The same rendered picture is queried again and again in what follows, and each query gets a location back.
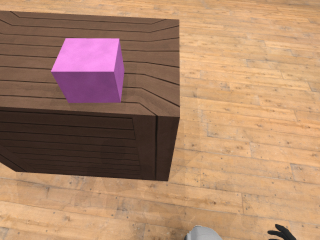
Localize pedestal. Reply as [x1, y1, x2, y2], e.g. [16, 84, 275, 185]
[0, 10, 180, 182]

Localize right robot hand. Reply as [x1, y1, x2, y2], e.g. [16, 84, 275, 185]
[267, 224, 297, 240]

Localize carton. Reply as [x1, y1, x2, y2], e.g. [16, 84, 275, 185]
[51, 38, 125, 103]

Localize robot right thigh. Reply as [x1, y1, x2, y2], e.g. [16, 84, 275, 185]
[186, 226, 223, 240]

